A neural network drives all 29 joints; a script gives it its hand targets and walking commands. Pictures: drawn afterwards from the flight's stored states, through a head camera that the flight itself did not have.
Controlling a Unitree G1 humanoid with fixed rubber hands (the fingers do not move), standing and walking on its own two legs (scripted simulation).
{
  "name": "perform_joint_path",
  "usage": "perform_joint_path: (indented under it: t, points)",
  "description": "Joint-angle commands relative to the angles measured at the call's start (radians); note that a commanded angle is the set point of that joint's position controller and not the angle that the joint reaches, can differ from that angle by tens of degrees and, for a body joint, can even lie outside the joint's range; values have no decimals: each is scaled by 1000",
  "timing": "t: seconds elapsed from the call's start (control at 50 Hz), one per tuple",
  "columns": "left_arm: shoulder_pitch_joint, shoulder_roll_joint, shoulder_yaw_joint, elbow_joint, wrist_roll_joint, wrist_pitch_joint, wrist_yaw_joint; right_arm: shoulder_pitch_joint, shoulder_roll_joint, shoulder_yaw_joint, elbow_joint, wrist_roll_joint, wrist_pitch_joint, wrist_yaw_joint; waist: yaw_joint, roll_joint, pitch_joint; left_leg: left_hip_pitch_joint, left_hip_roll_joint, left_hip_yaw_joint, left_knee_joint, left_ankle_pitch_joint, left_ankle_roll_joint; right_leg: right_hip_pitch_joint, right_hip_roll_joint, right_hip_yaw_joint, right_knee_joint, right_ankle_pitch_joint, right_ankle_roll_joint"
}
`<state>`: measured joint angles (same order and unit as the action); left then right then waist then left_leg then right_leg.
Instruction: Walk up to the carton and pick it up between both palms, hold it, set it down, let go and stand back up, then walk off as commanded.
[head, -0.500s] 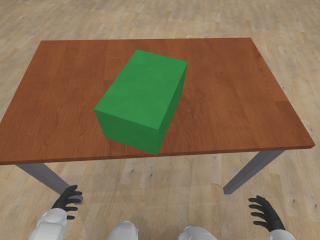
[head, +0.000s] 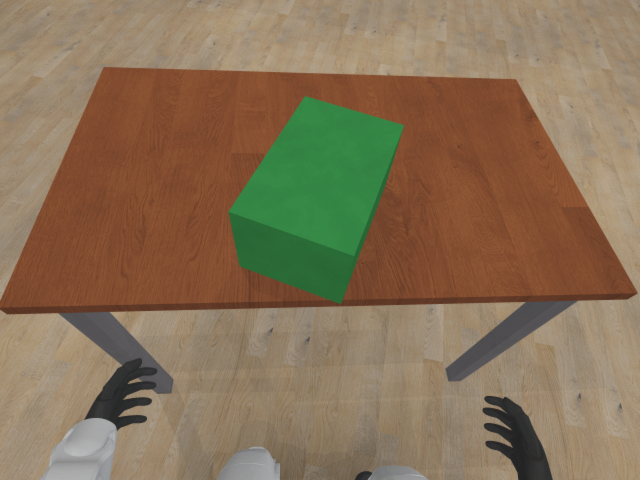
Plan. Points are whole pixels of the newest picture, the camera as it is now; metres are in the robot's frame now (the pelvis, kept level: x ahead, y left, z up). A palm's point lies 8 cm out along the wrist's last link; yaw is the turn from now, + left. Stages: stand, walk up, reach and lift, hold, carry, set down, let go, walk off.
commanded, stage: reach and lift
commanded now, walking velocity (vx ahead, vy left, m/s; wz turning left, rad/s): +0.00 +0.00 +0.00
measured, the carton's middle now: (322, 195) +0.50 +0.02 -0.01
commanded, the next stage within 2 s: none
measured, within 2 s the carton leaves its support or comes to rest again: neither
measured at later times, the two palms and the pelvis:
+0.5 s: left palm (100, 388) +0.20 +0.28 -0.03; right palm (513, 438) +0.16 -0.19 +0.00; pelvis +0.01 +0.00 +0.01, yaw +0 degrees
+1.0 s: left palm (87, 355) +0.23 +0.29 +0.01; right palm (482, 409) +0.18 -0.15 +0.03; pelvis +0.03 +0.00 +0.01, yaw +0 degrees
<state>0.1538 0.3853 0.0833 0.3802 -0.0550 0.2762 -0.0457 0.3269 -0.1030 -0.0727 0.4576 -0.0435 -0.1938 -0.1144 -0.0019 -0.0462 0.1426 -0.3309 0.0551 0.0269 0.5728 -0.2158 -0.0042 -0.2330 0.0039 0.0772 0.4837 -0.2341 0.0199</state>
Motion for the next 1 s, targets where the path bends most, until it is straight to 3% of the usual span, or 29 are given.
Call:
perform_joint_path:
  t: [0.0,0.04,0.06,0.1,0.14,0.18,0.22,0.24,0.28,0.3,0.32,0.38,0.4,0.42,0.48,0.54,0.56,0.62,0.64,0.72,0.74,0.76,0.78,0.8,0.82,0.84,0.88,0.98]
  points:
    - [13,198,24,-299,-57,-60,-16,20,-63,17,-269,74,1,-25,40,93,-240,493,-66,96,-156,-26,-30,-122,-40,-76,-225,-143,-89]
    - [35,184,8,-341,-54,-79,-9,18,-81,-21,-264,63,22,-15,17,200,-244,364,-25,86,-244,-54,-33,50,16,-109,-172,-50,-66]
    - [55,182,-3,-336,-72,-82,-12,26,-60,-20,-291,70,29,-17,27,184,-255,334,-34,93,-249,-43,-31,86,19,-106,-174,-40,-56]
    - [64,183,-4,-348,-70,-86,-13,27,-71,-26,-312,76,45,-20,12,206,-259,268,-2,77,-287,-89,-22,166,43,-121,-141,-2,-46]
    - [89,189,2,-407,-65,-99,-15,53,-51,-10,-355,96,55,-28,31,235,-268,238,-5,75,-295,-64,-24,226,39,-106,-141,24,-37]
    - [96,199,-2,-382,-85,-106,-23,44,-37,-11,-377,104,63,-36,32,215,-270,214,2,75,-292,-86,-20,231,36,-96,-139,20,-41]
    - [134,199,12,-381,-96,-113,-37,97,-7,13,-397,112,75,-50,50,194,-246,283,-29,97,-269,35,-27,190,13,-85,-180,55,-35]
    - [123,207,22,-403,-95,-121,-37,96,-4,28,-407,117,81,-52,50,218,-247,296,-30,93,-273,8,-31,177,9,-75,-193,14,-38]
    - [122,226,32,-423,-109,-129,-44,100,14,40,-476,120,85,-67,49,178,-256,308,-30,90,-266,0,-26,175,4,-71,-197,17,-32]
    - [120,240,46,-436,-109,-139,-53,129,39,65,-474,129,94,-76,63,204,-228,306,-34,105,-263,17,-25,168,-10,-56,-204,25,-34]
    - [126,247,44,-433,-127,-140,-61,120,38,76,-492,128,102,-87,63,156,-222,317,-33,92,-248,13,-18,160,-12,-54,-211,10,-28]
    - [101,293,68,-469,-150,-182,-73,133,74,110,-564,128,100,-122,98,169,-231,341,-40,112,-226,68,-12,119,-37,-37,-214,39,-21]
    - [96,303,73,-473,-164,-198,-79,135,87,136,-605,137,95,-129,101,142,-261,366,-43,109,-209,79,-9,105,-32,-39,-212,43,-19]
    - [103,308,67,-465,-163,-202,-85,135,86,140,-603,138,97,-139,88,159,-233,372,-41,99,-211,57,-10,84,-38,-33,-219,29,-21]
    - [94,333,67,-487,-192,-221,-97,152,140,188,-666,147,100,-164,120,164,-236,360,-33,97,-194,45,-4,85,-47,-24,-215,21,-21]
    - [113,343,88,-463,-198,-243,-122,192,145,227,-657,144,85,-197,126,141,-225,388,-32,84,-180,64,-5,79,-49,-27,-212,62,-8]
    - [118,340,96,-476,-193,-249,-123,193,155,242,-675,153,81,-203,132,162,-225,389,-28,83,-173,82,-4,76,-49,-26,-206,73,-11]
    - [109,358,99,-490,-212,-270,-143,210,164,268,-722,148,67,-226,133,156,-228,402,-26,72,-168,51,-5,73,-55,-30,-217,8,-10]
    - [106,367,92,-515,-224,-281,-140,215,188,268,-742,151,55,-234,131,180,-249,387,-12,66,-162,77,-11,87,-52,-35,-201,29,-13]
    - [147,364,106,-518,-213,-305,-159,268,194,305,-727,140,4,-264,143,185,-235,410,-17,56,-127,159,-29,76,-49,-44,-190,118,-7]
    - [152,377,121,-494,-227,-316,-166,279,214,328,-761,151,-1,-279,157,157,-241,412,-17,59,-122,128,-17,83,-55,-40,-192,95,1]
    - [170,357,121,-480,-209,-324,-167,285,226,342,-739,149,-20,-284,168,178,-218,415,-17,53,-125,157,-21,83,-57,-45,-191,125,0]
    - [156,348,109,-492,-213,-330,-170,273,209,335,-721,141,-34,-285,153,198,-216,409,-13,49,-113,143,-33,68,-48,-51,-187,97,-12]
    - [139,360,106,-522,-231,-340,-169,266,229,349,-758,156,-44,-293,158,207,-216,403,-9,46,-122,145,-33,63,-54,-46,-185,89,-9]
    - [145,368,114,-499,-237,-345,-176,290,228,341,-767,140,-61,-296,147,172,-240,402,-6,42,-107,152,-27,74,-45,-49,-180,115,-11]
    - [142,381,130,-498,-235,-357,-186,282,233,363,-778,138,-69,-310,161,171,-232,393,-12,48,-99,160,-25,82,-60,-41,-176,147,-3]
    - [109,367,114,-500,-238,-352,-178,234,254,378,-773,145,-69,-309,165,201,-220,376,-7,37,-103,91,-19,51,-58,-47,-185,57,-19]
    - [51,380,102,-497,-268,-356,-172,177,226,381,-781,149,-45,-300,151,194,-225,347,-9,31,-109,31,-7,40,-63,-39,-178,16,-28]
